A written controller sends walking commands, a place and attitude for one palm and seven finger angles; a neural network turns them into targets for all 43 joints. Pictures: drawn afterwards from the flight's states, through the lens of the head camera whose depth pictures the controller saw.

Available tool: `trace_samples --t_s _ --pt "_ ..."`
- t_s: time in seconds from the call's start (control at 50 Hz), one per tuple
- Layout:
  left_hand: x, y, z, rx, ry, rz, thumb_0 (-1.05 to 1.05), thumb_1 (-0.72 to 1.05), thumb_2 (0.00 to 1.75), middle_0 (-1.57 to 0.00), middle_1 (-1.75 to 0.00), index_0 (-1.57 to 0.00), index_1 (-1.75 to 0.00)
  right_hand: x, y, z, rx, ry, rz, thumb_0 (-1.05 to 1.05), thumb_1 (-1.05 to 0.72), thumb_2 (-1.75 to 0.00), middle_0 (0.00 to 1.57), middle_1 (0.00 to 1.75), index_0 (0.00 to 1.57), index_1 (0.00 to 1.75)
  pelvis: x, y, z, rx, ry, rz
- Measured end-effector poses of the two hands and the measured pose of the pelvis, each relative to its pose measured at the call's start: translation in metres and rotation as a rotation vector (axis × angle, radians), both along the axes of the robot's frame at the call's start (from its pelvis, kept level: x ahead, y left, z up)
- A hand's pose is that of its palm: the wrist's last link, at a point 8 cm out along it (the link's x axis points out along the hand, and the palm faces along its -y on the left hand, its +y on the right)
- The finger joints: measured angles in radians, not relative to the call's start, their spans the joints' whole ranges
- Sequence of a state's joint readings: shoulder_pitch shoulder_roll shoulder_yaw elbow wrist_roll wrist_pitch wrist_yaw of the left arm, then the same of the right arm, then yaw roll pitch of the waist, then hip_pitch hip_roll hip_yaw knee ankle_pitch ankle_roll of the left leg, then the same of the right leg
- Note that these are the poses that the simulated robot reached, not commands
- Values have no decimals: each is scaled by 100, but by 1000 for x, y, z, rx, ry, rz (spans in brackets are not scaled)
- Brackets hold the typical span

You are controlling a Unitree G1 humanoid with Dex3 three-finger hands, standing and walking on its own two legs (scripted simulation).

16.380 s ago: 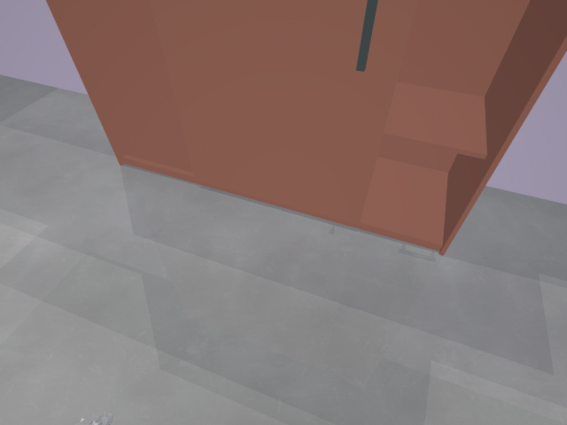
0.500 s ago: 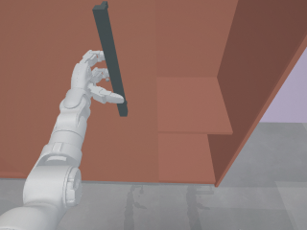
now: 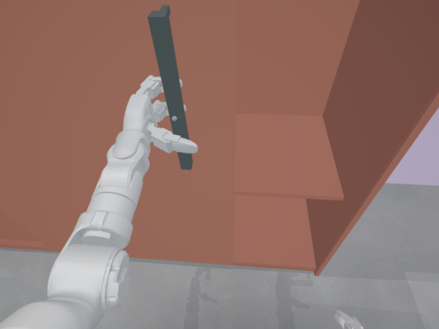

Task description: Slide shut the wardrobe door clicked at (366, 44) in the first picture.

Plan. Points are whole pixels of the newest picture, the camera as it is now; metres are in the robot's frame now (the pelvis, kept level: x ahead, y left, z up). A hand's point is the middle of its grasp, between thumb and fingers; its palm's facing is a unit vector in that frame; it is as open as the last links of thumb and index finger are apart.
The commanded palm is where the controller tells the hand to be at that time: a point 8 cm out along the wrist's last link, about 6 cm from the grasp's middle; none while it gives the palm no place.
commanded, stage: slide the fingers in behind the handle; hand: left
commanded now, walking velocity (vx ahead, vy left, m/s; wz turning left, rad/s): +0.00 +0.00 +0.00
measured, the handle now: (178, 102) +0.49 +0.10 +0.17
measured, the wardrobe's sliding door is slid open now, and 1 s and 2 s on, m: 0.36 0.36 0.36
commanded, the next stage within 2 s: grip the handle and tug to test in 0.98 s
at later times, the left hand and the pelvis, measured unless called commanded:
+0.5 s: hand (183, 120) +0.43 +0.08 +0.18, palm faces -0.05 -1.00 -0.01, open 14.4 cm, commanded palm +0.40 +0.12 +0.17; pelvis +0.00 +0.00 +0.00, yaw -1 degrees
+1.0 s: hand (183, 120) +0.42 +0.08 +0.18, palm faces -0.05 -1.00 -0.01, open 14.5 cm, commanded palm +0.40 +0.12 +0.17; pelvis +0.01 +0.00 +0.00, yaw -1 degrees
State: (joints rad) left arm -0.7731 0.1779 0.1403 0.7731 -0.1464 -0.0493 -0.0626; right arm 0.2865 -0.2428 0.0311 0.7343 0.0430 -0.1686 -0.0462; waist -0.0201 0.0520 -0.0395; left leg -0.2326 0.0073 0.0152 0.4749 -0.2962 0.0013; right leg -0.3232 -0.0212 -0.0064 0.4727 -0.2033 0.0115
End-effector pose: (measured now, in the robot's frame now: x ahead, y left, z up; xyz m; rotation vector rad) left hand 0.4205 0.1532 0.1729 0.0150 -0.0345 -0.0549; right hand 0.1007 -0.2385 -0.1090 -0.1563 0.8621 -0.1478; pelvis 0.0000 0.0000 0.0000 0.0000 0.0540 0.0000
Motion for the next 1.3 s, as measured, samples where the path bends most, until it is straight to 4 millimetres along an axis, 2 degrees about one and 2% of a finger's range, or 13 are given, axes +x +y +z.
trace_samples --t_s 0.2,0.66,1.12,1.2,1.3 --pt "-5 -20 3 -19 -14 -17 -1 -51 30 -30 -122 -29 -120 10 5 1 21 -21 6 1 -90 -90 20 30 20 30 3 -1 0 2 -11 -8" --pt "-15 -21 6 -8 -12 7 -1 -51 30 -24 -120 -20 -116 22 0 7 21 -50 -2 2 -90 -90 20 30 20 30 8 -4 2 0 -32 -16" --pt "-14 -20 7 -11 -2 -1 -1 -50 30 -26 -120 -22 -116 40 11 9 26 -47 19 2 -90 -90 20 30 20 30 15 1 2 -4 -35 -8" --pt "-14 -20 7 -7 0 3 -1 -46 32 -27 -121 -23 -117 39 13 9 26 -41 19 2 -90 -90 20 30 20 30 14 2 2 -5 -35 -6" --pt "-14 -19 7 -6 3 4 -1 -33 38 -28 -123 -24 -119 35 13 7 26 -33 17 2 -90 -90 20 30 20 30 13 3 2 -4 -35 -7"
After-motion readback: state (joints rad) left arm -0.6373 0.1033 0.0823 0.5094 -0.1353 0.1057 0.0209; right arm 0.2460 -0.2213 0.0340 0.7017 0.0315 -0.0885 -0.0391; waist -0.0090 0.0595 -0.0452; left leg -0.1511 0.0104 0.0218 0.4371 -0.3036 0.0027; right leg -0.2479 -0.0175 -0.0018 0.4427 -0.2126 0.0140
